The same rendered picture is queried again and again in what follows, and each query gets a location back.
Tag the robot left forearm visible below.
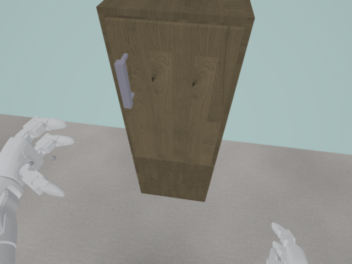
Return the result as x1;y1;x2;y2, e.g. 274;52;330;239
0;176;24;264

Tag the left robot hand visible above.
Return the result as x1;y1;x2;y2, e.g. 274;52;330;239
0;115;75;197

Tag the handle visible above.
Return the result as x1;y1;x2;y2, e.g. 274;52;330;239
114;53;135;109

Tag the right robot hand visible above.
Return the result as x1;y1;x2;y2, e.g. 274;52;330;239
266;222;308;264

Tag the cupboard door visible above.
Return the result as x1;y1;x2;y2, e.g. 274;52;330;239
104;17;244;166

